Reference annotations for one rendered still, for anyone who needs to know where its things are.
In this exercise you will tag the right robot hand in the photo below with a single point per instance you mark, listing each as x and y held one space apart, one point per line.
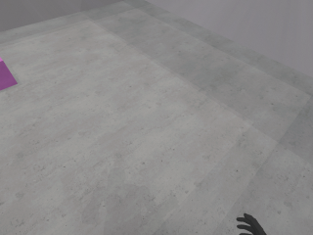
254 227

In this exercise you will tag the carton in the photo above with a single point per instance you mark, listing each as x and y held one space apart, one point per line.
6 78

